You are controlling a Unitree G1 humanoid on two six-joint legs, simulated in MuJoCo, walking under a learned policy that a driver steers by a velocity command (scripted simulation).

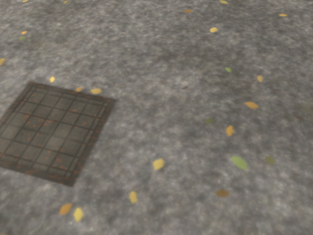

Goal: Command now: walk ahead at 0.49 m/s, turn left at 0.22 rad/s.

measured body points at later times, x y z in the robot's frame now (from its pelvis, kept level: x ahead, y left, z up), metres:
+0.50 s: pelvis +0.27 +0.07 +0.00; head +0.29 +0.09 +0.45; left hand +0.33 +0.34 -0.14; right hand +0.41 -0.19 -0.10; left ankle +0.31 +0.16 -0.74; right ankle +0.21 -0.08 -0.65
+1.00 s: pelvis +0.54 +0.01 -0.02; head +0.58 +0.00 +0.43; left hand +0.78 +0.22 -0.11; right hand +0.52 -0.27 -0.15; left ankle +0.39 +0.18 -0.63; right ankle +0.60 -0.08 -0.74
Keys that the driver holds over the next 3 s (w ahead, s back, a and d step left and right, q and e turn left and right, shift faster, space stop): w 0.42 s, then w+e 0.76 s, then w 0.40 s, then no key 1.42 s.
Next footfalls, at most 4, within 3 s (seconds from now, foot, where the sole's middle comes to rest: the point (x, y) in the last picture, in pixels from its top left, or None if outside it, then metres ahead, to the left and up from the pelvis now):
0.36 left None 0.35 0.16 -0.77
0.92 right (184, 197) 0.64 -0.09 -0.77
1.40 left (162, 137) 0.97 0.01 -0.77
1.86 right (218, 123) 1.06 -0.29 -0.77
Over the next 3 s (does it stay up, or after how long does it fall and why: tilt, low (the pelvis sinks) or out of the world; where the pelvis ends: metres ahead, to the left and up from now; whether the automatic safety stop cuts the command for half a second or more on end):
stays up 1.06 -0.14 0.00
